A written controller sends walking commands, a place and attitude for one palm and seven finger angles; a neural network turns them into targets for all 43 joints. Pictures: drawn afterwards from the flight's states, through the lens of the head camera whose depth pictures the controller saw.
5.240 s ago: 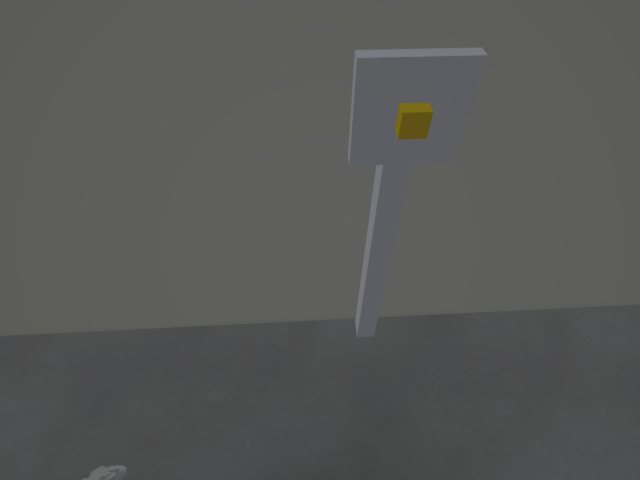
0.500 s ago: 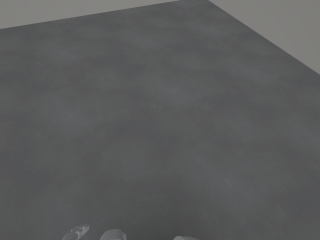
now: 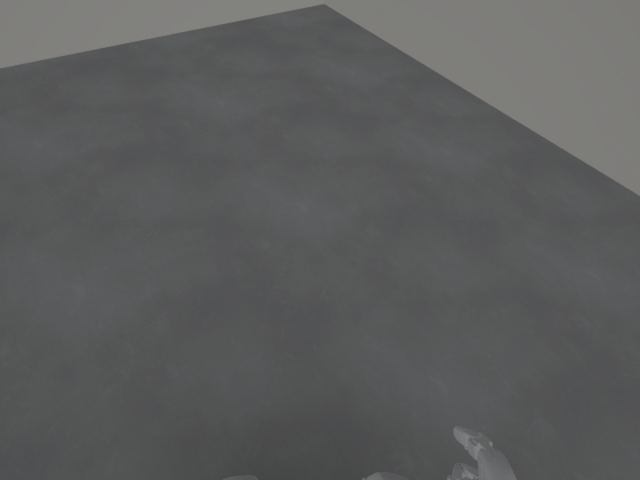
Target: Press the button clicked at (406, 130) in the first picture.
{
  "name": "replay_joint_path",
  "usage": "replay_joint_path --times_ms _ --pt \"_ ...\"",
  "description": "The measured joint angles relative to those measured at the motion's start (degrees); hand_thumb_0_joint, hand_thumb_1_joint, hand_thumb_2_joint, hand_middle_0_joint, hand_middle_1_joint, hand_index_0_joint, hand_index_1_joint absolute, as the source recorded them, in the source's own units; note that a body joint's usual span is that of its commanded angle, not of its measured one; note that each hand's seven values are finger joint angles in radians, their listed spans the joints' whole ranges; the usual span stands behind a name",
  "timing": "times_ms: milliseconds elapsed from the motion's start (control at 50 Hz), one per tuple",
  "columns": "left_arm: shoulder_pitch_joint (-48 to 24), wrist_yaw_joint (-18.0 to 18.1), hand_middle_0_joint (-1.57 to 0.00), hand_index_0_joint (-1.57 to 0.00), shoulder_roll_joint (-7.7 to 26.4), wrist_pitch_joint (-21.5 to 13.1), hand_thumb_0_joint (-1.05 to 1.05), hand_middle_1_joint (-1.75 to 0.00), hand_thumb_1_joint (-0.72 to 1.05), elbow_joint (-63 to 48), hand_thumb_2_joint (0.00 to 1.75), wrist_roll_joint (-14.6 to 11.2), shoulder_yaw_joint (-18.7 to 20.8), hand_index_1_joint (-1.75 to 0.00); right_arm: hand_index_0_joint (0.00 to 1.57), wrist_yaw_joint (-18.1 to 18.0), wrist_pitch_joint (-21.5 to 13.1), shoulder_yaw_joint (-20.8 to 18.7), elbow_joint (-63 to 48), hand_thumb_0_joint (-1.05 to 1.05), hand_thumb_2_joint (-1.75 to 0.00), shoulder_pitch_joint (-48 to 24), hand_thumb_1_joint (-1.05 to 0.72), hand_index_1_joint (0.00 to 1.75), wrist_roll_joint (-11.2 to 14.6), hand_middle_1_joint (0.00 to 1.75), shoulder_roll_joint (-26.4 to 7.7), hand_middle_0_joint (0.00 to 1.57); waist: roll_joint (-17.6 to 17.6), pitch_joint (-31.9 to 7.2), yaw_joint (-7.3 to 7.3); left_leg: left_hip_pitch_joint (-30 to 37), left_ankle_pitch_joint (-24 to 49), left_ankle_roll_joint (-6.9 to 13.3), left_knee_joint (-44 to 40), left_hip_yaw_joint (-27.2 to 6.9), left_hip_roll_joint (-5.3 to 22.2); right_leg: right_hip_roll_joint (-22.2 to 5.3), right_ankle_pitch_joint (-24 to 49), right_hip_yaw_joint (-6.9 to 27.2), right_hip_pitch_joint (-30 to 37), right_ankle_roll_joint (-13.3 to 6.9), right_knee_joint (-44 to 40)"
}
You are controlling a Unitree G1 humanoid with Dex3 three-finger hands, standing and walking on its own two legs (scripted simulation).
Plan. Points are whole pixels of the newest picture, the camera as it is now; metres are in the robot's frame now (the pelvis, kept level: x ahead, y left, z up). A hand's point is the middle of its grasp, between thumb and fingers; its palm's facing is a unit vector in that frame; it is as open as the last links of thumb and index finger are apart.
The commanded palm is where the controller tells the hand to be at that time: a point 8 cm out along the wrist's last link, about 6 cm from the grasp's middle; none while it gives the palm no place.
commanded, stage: walk to a spot facing it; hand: left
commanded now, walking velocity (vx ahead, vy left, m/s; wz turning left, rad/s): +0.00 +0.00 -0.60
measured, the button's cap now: out of the picture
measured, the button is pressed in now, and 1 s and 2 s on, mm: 0 0 0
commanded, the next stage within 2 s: turn to face it in 1.60 s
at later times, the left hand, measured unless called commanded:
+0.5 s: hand (267, 426) +0.21 +0.09 -0.13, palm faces -0.32 -0.90 -0.28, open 7.4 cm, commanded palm none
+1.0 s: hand (218, 446) +0.18 +0.16 -0.17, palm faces -0.49 -0.85 -0.19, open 7.4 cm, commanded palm none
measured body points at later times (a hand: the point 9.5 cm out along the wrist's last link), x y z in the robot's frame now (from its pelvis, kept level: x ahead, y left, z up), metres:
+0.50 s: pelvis +0.01 -0.04 +0.00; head +0.03 -0.09 +0.45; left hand +0.22 +0.14 -0.11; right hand -0.08 -0.29 -0.16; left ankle +0.04 +0.11 -0.66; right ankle -0.03 -0.13 -0.73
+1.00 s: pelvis +0.02 +0.01 +0.01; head +0.06 +0.03 +0.45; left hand +0.20 +0.21 -0.16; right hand -0.02 -0.26 -0.11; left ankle +0.08 +0.08 -0.73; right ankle -0.09 -0.10 -0.64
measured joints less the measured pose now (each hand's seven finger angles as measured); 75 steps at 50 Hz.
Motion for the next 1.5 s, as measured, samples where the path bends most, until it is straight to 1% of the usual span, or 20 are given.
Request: replay_joint_path --times_ms 100,200,280,340,400,460,560,700,800,840,900,960,1020,1200,1300,1320,1340,1380,1420,1500 --pt "-3.23 -0.47 -0.2 -0.19 -0.09 0.86 0.01 -0.29 0.91 -2.06 0.89 0.07 0.36 -0.29 0.2 -0.19 0.57 -0.98 2.81 0.0 -0.89 4.72 -0.91 0.3 0.06 0.3 -0.45 0.2 1.11 0.02 -1.99 2.44 0.59 0.18 -3.29 3.25 1.74 -2.82 3.71 -1.57 -1.92 1.0 -2.11" --pt "-7.28 -0.58 -0.2 -0.19 -0.53 1.44 0.01 -0.29 0.91 -3.33 0.89 0.08 0.27 -0.29 0.2 -0.08 1.1 -2.5 5.54 0.0 -0.9 8.95 -0.91 0.3 -0.18 0.3 -1.85 0.2 2.13 0.5 -4.49 3.3 0.21 -0.44 -3.82 6.83 3.26 -4.11 3.25 -2.89 0.27 1.16 -11.68" --pt "-10.55 -0.52 -0.2 -0.19 -1.04 1.05 0.01 -0.29 0.91 -4.18 0.89 0.03 -0.38 -0.29 0.2 0.22 1.52 -3.76 7.2 0.0 -0.9 11.4 -0.91 0.3 -0.41 0.3 -3.58 0.2 3.47 0.92 -6.49 2.8 -1.11 -1.66 -1.64 9.72 5.15 -3.51 2.24 -4.45 4.15 0.22 -21.6" --pt "-12.13 -0.36 -0.2 -0.19 -1.11 -0.22 0.01 -0.29 0.91 -5.38 0.89 0.0 -1.26 -0.29 0.2 0.57 1.91 -4.41 7.64 0.0 -0.9 13.67 -0.91 0.3 -0.21 0.3 -4.84 0.2 4.2 0.56 -7.36 1.21 -3.6 -3.31 3.31 11.37 7.0 -2.66 8.64 -5.61 9.84 -1.93 -33.9" --pt "-13.35 0.52 -0.2 -0.19 -2.29 -1.94 0.01 -0.29 0.91 -5.52 0.89 -0.24 -2.35 -0.29 0.2 0.26 3.84 -4.49 8.06 0.0 -0.9 13.74 -0.91 0.3 0.07 0.3 -6.36 0.2 6.25 1.22 -8.0 -5.02 -14.29 -5.89 18.5 3.07 5.96 -1.15 6.79 -5.07 9.41 -4.44 -32.74" --pt "-12.89 1.09 -0.2 -0.2 -3.14 -2.05 0.01 -0.29 0.91 -5.41 0.89 -0.62 -2.9 -0.3 0.2 -0.17 4.69 -4.21 8.13 0.01 -0.9 12.5 -0.91 0.3 0.06 0.3 -6.41 0.2 6.34 1.28 -7.91 -9.53 -12.72 -7.13 29.3 -2.95 3.44 -0.16 7.97 -3.25 10.96 -4.62 -35.27" --pt "-11.43 1.07 -0.2 -0.2 -3.84 -1.69 0.01 -0.3 0.91 -4.48 0.89 -0.67 -3.3 -0.3 0.2 -0.08 4.28 -3.65 6.42 0.01 -0.9 9.79 -0.91 0.3 0.0 0.3 -5.02 0.2 5.53 0.57 -7.42 -11.8 -7.38 -8.38 29.87 -6.27 2.09 1.51 10.93 -0.37 12.74 -5.23 -39.73" --pt "-8.7 0.85 -0.21 -0.2 -4.11 -1.16 0.01 -0.3 0.9 -3.73 0.89 -0.27 -3.13 -0.3 0.2 -0.04 3.93 -3.11 4.26 0.0 -0.9 4.88 -0.91 0.3 0.39 0.3 -3.48 0.2 4.02 0.33 -4.79 -8.85 -8.7 -8.03 21.14 -7.62 -0.6 3.52 12.21 3.79 11.93 -4.81 -40.15" --pt "-6.44 0.99 -0.21 -0.2 -2.86 -0.18 0.01 -0.3 0.9 -2.99 0.89 -0.24 -2.25 -0.3 0.2 -0.39 2.85 -2.67 2.16 0.0 -0.9 2.36 -0.91 0.3 1.0 0.3 -2.69 0.2 1.93 -0.07 -2.87 -2.11 -7.01 -6.4 6.38 -7.52 -3.57 4.62 11.95 7.15 9.64 -3.17 -37.87" --pt "-5.81 0.98 -0.21 -0.2 -1.81 0.53 0.01 -0.3 0.9 -2.66 0.89 -0.59 -1.65 -0.3 0.2 -0.61 1.83 -2.28 1.37 0.0 -0.9 2.12 -0.91 0.3 0.87 0.3 -2.18 0.2 0.47 -0.26 -2.69 0.11 -3.3 -3.61 0.9 -6.49 -4.17 4.93 9.82 8.49 7.55 -2.56 -33.97" --pt "-5.13 0.54 -0.2 -0.2 -0.68 1.32 0.01 -0.3 0.91 -2.01 0.89 -0.17 -0.76 -0.3 0.2 -0.51 1.56 -1.38 0.55 0.0 -0.9 2.36 -0.91 0.3 0.31 0.3 -1.68 0.2 -0.22 0.13 -2.12 0.85 -2.94 0.14 1.12 -4.05 -3.03 4.75 0.58 5.71 1.96 -1.16 -16.86" --pt "-4.32 -0.32 -0.2 -0.2 0.29 1.52 0.01 -0.29 0.91 -1.78 0.89 0.12 0.02 -0.3 0.2 -0.64 1.45 -1.05 0.53 0.0 -0.9 3.41 -0.91 0.3 0.03 0.3 -1.14 0.2 -0.32 0.24 -2.05 2.99 -1.73 0.6 -1.89 -2.15 -1.9 2.67 2.44 3.02 -1.31 0.14 -4.36" --pt "-3.73 -0.68 -0.2 -0.19 0.55 1.79 0.01 -0.29 0.91 -1.72 0.89 0.07 0.36 -0.3 0.2 -0.65 1.35 -1.17 1.05 0.0 -0.9 4.68 -0.91 0.3 0.08 0.3 -0.91 0.2 0.24 0.08 -2.12 4.28 -0.72 0.58 -4.02 -0.39 -0.74 0.38 4.12 1.66 -1.5 1.19 -1.72" --pt "-6.02 -0.89 -0.2 -0.19 -0.78 2.35 0.01 -0.29 0.91 -1.81 0.89 -0.01 -0.34 -0.29 0.2 0.06 1.65 -2.6 4.24 0.0 -0.89 8.25 -0.91 0.3 -0.1 0.3 -1.55 0.2 2.41 0.77 -4.2 4.56 -0.99 -0.56 -3.67 5.67 2.92 -3.21 1.5 -2.18 4.12 1.32 -16.26" --pt "-8.95 -0.7 -0.2 -0.19 -1.87 1.01 0.01 -0.29 0.91 -3.22 0.89 -0.18 -1.29 -0.29 0.2 0.55 2.1 -3.82 5.95 0.0 -0.9 10.18 -0.91 0.3 -0.22 0.3 -3.55 0.2 4.33 1.18 -5.67 2.51 -3.22 -2.6 1.57 8.87 5.92 -2.01 4.73 -4.96 9.83 -0.61 -30.31" --pt "-9.08 -0.67 -0.2 -0.19 -1.77 0.33 0.01 -0.29 0.91 -3.78 0.89 -0.13 -1.55 -0.29 0.2 0.68 2.28 -3.99 6.04 0.0 -0.9 11.07 -0.91 0.3 -0.08 0.3 -3.99 0.2 4.35 0.68 -5.72 1.51 -4.4 -3.24 4.06 9.39 6.54 -1.91 6.81 -5.21 11.78 -2.01 -35.03" --pt "-9.57 -0.39 -0.2 -0.19 -2.18 -0.49 0.01 -0.29 0.91 -3.74 0.89 -0.04 -1.78 -0.29 0.2 0.75 2.78 -4.2 6.44 0.0 -0.9 11.4 -0.91 0.3 0.0 0.3 -4.7 0.2 5.29 0.65 -5.86 -0.37 -8.79 -4.23 8.48 7.74 7.03 -1.21 7.09 -5.24 11.49 -3.75 -34.92" --pt "-9.73 0.1 -0.2 -0.19 -3.13 -1.34 0.01 -0.29 0.91 -3.89 0.89 -0.39 -2.38 -0.3 0.2 0.66 4.44 -4.33 7.35 0.0 -0.9 11.79 -0.91 0.3 -0.05 0.3 -5.8 0.2 6.48 0.38 -6.11 -4.81 -14.27 -5.17 18.92 1.08 5.16 -0.38 6.42 -4.97 11.48 -4.6 -33.96" --pt "-8.64 0.51 -0.2 -0.2 -3.77 -1.98 0.01 -0.29 0.91 -3.92 0.89 -0.58 -2.64 -0.3 0.2 0.95 5.17 -4.38 8.1 0.01 -0.9 11.73 -0.91 0.3 -0.3 0.3 -6.26 0.2 6.47 -0.36 -5.87 -8.17 -11.87 -5.58 26.39 -2.86 3.31 0.22 7.22 -3.84 13.13 -4.6 -36.47" --pt "-5.87 0.63 -0.2 -0.2 -4.17 -3.27 0.01 -0.29 0.91 -2.66 0.89 -0.59 -3.28 -0.3 0.2 1.62 3.95 -4.29 7.62 0.01 -0.9 11.02 -0.91 0.3 -0.68 0.3 -6.1 0.2 5.57 -1.48 -6.03 -11.92 -4.17 -6.81 28.88 -5.32 2.45 1.2 10.21 -1.74 17.05 -4.97 -43.15"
